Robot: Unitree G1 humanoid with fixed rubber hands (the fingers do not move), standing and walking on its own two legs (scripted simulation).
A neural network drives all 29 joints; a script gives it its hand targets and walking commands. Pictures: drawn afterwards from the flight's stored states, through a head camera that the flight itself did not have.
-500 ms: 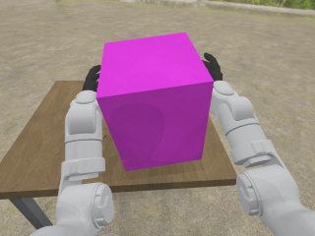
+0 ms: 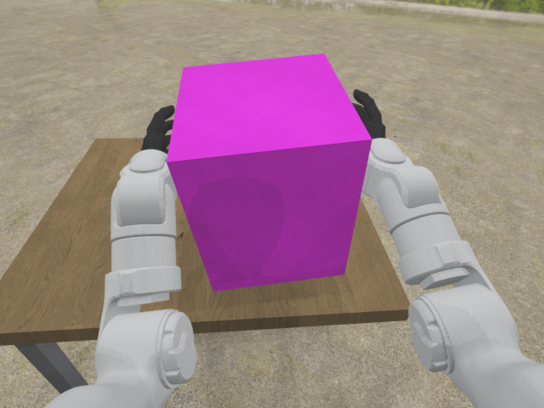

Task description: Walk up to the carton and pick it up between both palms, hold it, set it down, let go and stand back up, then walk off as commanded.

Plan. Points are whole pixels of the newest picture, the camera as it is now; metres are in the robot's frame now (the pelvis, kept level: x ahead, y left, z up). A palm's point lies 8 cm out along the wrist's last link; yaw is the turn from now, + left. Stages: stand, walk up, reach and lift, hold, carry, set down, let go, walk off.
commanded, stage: hold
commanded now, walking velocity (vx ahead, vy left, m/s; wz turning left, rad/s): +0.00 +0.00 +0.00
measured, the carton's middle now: (267, 175) +0.38 +0.00 +0.20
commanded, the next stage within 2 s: none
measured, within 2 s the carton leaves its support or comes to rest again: neither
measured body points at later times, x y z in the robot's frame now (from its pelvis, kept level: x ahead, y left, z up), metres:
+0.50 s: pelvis -0.01 +0.00 +0.00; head -0.07 +0.03 +0.44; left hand +0.38 +0.16 +0.24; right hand +0.38 -0.14 +0.26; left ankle +0.05 +0.13 -0.75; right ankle -0.02 -0.13 -0.75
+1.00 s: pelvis +0.00 +0.00 +0.00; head -0.06 +0.03 +0.44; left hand +0.39 +0.16 +0.23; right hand +0.39 -0.14 +0.25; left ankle +0.05 +0.13 -0.75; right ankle -0.02 -0.13 -0.75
